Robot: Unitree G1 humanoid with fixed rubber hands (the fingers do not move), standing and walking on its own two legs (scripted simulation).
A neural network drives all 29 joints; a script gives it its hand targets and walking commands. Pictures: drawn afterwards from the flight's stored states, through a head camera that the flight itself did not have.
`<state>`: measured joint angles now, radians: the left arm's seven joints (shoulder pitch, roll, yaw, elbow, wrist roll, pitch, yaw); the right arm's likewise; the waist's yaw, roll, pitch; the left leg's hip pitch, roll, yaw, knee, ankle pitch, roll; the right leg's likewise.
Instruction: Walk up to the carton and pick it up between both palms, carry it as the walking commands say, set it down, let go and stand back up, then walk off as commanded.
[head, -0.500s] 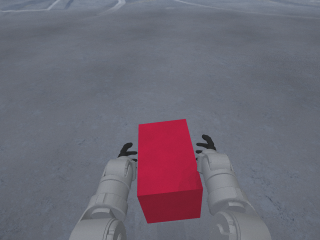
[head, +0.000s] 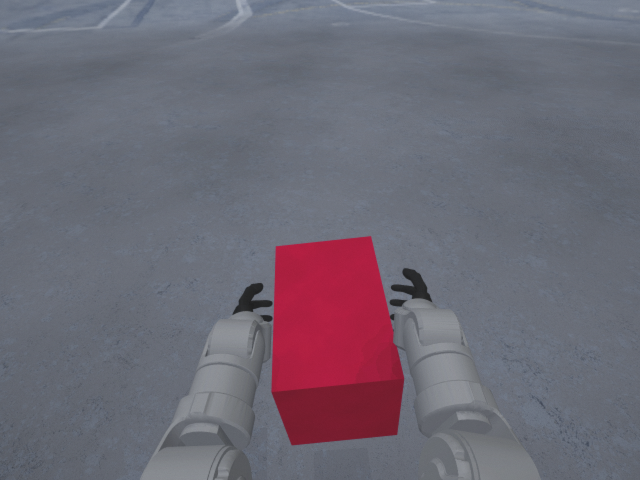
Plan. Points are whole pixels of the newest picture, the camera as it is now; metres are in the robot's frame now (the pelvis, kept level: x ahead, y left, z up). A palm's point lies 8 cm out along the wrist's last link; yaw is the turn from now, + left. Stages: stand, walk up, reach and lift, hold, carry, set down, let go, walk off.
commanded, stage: carry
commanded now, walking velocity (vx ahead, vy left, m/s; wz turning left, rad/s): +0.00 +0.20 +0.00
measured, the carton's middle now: (333, 335) +0.37 -0.01 -0.02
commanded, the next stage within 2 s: none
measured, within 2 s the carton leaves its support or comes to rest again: neither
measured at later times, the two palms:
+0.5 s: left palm (235, 323) +0.29 +0.12 +0.10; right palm (423, 308) +0.30 -0.12 +0.12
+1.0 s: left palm (230, 330) +0.29 +0.12 +0.10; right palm (418, 313) +0.29 -0.11 +0.11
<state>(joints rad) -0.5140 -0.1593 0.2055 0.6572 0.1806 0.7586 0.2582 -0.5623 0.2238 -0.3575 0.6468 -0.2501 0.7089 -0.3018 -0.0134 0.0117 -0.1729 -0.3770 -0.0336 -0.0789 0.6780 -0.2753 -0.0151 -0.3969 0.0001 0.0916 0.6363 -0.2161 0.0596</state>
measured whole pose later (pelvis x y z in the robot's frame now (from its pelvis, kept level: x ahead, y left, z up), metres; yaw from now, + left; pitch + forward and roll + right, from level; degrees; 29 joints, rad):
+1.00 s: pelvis +0.00 +0.01 +0.00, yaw +1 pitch -2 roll +1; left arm -0.51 -0.17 0.12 0.21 0.18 1.38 0.23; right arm -0.56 0.22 -0.23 0.22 -0.15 1.31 -0.38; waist -0.01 -0.02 -0.13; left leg -0.38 -0.03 -0.03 0.68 -0.31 -0.01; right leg -0.41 -0.04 0.09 0.65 -0.22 0.06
